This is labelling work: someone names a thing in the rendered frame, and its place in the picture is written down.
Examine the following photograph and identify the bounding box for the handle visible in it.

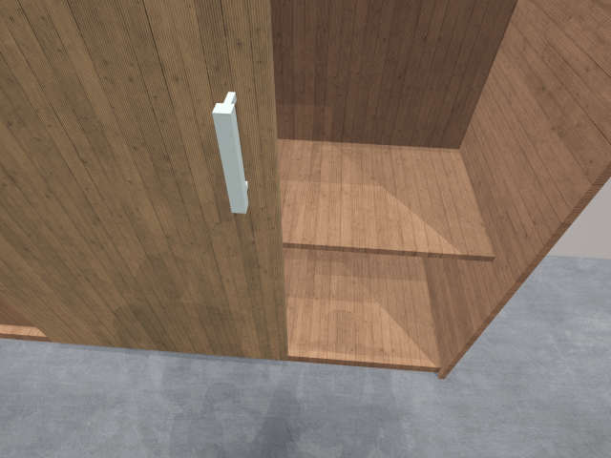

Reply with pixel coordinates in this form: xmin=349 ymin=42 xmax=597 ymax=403
xmin=212 ymin=92 xmax=248 ymax=214

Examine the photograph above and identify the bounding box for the wardrobe door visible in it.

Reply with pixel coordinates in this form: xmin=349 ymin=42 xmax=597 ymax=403
xmin=0 ymin=297 xmax=35 ymax=327
xmin=0 ymin=0 xmax=288 ymax=361

